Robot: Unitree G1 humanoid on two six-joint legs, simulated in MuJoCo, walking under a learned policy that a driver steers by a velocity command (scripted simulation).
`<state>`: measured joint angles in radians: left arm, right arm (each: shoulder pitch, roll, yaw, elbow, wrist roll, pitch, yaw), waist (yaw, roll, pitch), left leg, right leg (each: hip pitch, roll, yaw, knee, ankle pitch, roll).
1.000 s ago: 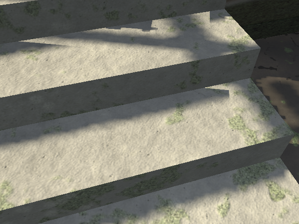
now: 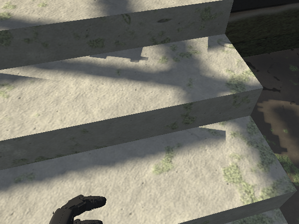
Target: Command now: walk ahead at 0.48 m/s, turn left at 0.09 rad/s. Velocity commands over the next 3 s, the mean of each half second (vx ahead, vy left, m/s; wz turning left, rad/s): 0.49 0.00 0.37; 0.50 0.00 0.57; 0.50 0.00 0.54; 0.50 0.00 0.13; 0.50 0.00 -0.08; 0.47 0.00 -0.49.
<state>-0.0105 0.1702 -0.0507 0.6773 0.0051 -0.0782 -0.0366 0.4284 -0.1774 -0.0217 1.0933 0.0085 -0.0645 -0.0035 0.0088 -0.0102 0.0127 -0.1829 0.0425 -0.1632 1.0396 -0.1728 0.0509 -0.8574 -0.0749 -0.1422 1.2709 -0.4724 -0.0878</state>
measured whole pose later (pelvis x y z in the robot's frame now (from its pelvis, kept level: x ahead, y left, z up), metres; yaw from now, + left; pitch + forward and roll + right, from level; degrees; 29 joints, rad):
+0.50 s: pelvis +0.25 -0.01 +0.12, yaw +11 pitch +5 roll +1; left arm 0.55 0.07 -0.09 1.18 0.15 -0.10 -0.08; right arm 0.01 -0.15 0.06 0.78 -0.01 0.03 0.09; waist 0.04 0.00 -0.11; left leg -1.31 0.06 0.06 1.69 -0.22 0.25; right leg 0.06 -0.03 -0.34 0.21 -0.36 -0.01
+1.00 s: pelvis +0.56 +0.04 +0.28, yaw +29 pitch +6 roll +1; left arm -0.13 0.17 -0.08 0.68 0.05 -0.04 0.00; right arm 0.55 -0.09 0.03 1.14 -0.08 -0.12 0.05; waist -0.09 0.02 -0.16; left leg -0.21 -0.09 -0.23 0.56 -0.44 0.02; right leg -1.26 -0.05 0.05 1.65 -0.61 -0.11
